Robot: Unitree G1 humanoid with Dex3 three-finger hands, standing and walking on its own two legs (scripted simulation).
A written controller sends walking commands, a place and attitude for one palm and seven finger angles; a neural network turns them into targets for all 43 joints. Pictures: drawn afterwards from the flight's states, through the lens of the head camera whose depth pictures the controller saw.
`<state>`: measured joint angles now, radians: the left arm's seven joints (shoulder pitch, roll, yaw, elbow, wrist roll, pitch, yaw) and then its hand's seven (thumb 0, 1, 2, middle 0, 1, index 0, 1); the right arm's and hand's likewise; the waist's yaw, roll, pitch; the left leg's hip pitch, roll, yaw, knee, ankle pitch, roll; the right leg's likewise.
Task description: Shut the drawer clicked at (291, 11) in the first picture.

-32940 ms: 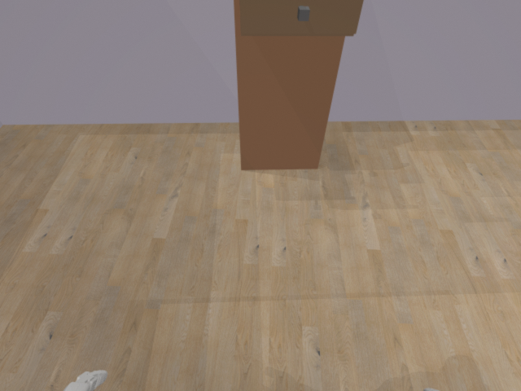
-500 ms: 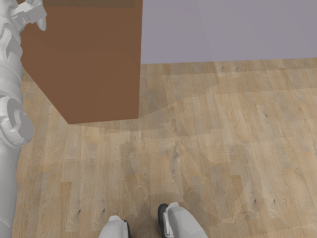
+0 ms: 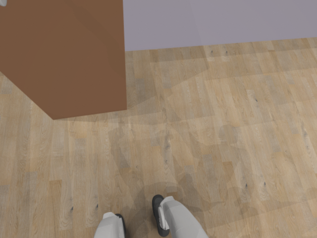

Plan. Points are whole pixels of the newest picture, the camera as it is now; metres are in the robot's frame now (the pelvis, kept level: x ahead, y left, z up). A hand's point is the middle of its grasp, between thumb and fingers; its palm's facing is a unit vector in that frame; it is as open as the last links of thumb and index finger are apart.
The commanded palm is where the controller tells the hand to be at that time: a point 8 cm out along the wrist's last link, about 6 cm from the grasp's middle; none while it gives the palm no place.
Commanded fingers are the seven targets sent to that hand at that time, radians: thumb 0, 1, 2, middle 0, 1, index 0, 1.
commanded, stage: push the drawer shut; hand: left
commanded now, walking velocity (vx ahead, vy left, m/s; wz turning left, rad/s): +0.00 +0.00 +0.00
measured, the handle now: out of the picture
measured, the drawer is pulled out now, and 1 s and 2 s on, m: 0.00 0.00 0.00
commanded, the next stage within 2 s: pull the fist back off the drawer in 0.32 s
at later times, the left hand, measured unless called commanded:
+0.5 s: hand out of the picture +0.61 +0.19 +0.17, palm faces +0.00 -1.00 -0.01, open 2.5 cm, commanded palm +0.64 +0.20 +0.15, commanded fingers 0.00 0.90 0.90 -1.40 -1.60 -1.40 -1.60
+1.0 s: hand out of the picture +0.61 +0.18 +0.17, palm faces +0.00 -1.00 -0.01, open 2.6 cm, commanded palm +0.58 +0.21 +0.15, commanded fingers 0.00 0.90 0.90 -1.40 -1.60 -1.40 -1.60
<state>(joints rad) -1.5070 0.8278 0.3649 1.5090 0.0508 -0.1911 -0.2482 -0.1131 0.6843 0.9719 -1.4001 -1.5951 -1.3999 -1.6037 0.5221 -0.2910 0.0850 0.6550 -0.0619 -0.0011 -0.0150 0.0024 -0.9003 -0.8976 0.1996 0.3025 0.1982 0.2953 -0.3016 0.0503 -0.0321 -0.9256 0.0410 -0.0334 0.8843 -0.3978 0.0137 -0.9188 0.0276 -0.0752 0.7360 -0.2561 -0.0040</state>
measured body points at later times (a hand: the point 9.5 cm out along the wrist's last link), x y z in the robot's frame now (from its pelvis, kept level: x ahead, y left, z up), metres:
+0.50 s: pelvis +0.00 +0.01 +0.00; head +0.17 +0.03 +0.41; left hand +0.61 +0.24 +0.17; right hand -0.10 -0.23 -0.08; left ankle -0.01 +0.11 -0.69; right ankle +0.04 -0.12 -0.69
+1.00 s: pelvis +0.01 +0.02 +0.00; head +0.17 +0.03 +0.42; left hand +0.60 +0.24 +0.17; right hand -0.09 -0.23 -0.08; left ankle -0.01 +0.11 -0.69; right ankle +0.04 -0.12 -0.69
